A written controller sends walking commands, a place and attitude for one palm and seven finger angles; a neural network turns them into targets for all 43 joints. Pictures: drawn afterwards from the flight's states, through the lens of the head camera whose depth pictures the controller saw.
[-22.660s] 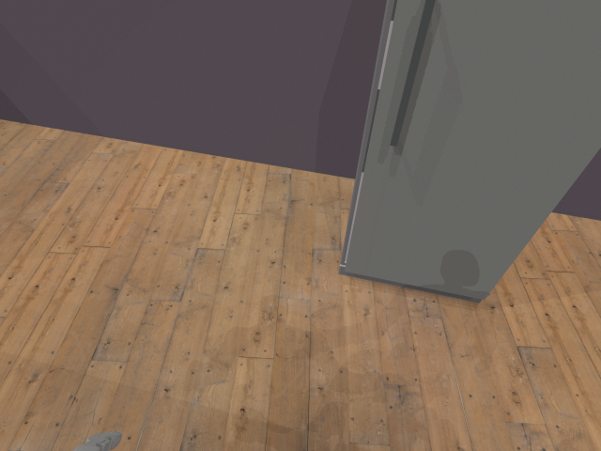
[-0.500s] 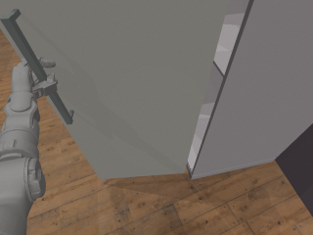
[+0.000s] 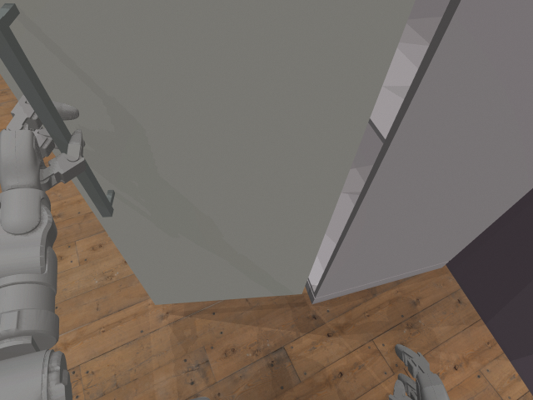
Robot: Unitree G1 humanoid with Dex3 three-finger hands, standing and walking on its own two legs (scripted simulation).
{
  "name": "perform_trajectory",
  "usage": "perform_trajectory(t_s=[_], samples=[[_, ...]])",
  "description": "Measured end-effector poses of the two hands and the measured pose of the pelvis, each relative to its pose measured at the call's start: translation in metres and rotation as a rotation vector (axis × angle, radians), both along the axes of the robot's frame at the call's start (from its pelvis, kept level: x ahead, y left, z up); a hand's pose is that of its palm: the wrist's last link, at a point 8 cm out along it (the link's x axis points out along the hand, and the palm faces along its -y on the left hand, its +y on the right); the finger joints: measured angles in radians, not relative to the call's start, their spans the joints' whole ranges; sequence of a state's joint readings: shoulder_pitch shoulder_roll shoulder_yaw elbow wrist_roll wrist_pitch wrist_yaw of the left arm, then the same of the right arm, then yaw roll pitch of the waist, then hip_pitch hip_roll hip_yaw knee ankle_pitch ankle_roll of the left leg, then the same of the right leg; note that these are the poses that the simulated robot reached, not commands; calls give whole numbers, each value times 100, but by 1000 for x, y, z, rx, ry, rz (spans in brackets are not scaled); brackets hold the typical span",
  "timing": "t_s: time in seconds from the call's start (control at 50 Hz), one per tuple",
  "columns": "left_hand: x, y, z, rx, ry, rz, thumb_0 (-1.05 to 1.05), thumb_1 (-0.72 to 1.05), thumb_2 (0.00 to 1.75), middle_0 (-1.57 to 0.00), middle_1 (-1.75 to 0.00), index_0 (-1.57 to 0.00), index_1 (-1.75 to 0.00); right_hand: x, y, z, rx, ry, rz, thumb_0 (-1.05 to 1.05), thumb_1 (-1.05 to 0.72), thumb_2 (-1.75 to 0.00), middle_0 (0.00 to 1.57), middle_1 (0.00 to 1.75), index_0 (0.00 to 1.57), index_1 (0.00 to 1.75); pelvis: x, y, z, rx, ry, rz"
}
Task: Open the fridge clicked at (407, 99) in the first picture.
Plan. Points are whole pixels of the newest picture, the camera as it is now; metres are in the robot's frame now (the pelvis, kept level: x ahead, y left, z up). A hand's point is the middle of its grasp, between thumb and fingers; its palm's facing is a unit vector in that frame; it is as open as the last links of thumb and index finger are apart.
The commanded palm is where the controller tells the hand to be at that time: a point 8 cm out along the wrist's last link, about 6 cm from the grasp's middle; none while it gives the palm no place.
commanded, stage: stop walking and hold the door back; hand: left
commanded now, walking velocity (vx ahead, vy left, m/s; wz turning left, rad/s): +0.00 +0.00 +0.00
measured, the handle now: (70, 136) +0.45 +0.30 +0.13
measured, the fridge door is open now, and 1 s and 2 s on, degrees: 79 82 81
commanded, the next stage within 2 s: loosen the grip on the handle in 0.12 s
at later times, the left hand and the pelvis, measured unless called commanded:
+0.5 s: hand (62, 170) +0.38 +0.28 +0.14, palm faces +0.32 -0.90 -0.29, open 10.1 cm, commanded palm +0.35 +0.33 +0.13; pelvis -0.04 +0.01 -0.01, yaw +0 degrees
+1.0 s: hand (47, 183) +0.38 +0.31 +0.11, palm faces +0.34 -0.89 -0.29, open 14.5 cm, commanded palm +0.34 +0.35 +0.13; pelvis -0.03 +0.00 -0.02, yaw -3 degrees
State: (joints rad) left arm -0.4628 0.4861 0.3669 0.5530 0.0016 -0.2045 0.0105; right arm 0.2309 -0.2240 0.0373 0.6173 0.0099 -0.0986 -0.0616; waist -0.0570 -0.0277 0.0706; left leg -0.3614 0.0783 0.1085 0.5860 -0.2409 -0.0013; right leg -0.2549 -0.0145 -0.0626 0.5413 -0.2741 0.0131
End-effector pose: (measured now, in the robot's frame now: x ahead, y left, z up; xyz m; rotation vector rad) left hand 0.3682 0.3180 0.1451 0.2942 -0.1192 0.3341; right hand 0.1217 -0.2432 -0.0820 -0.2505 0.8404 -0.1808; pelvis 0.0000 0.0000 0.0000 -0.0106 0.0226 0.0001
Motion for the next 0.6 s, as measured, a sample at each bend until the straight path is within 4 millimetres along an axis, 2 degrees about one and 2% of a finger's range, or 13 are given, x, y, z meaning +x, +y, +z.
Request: perform_trajectory(t_s=[0.14,0.22,0.28,0.34,0.42,0.5,0.6], samples=[[-12,-1,0,34,24,-5,-11,65,78,-45,-140,-40,-138,5,14,-16,28,51,3,1,-91,-90,20,30,20,30,4,6,1,-7,-6,15],[-11,1,0,13,41,-7,-13,63,79,-45,-140,-43,-139,3,10,-12,2,55,-16,1,-91,-90,21,30,20,30,2,10,3,0,-14,5],[-1,7,6,15,87,-36,-14,57,78,-45,-140,-44,-140,-4,3,-6,-20,36,8,1,-91,-90,20,30,20,30,-8,10,1,-1,-5,11],[-1,12,10,-57,74,-32,-10,49,75,-45,-140,-45,-140,-18,-7,1,-35,24,6,1,-91,-90,20,30,20,30,-16,8,1,7,30,8],[-11,8,8,-37,48,-12,-5,34,66,-42,-138,-37,-133,-45,-21,3,-51,30,-18,1,-91,-90,20,30,20,30,-28,8,-2,0,40,-2],[-25,7,4,20,33,-7,-2,6,52,-42,-138,-34,-132,-77,-30,-6,-63,102,-41,1,-91,-90,20,30,20,30,-40,6,-7,-1,44,6],[-36,17,-10,9,66,14,-1,-27,35,-40,-135,-36,-132,-109,-30,-17,-69,185,-72,1,-91,-90,20,30,20,30,-50,4,-10,-1,47,-5]])
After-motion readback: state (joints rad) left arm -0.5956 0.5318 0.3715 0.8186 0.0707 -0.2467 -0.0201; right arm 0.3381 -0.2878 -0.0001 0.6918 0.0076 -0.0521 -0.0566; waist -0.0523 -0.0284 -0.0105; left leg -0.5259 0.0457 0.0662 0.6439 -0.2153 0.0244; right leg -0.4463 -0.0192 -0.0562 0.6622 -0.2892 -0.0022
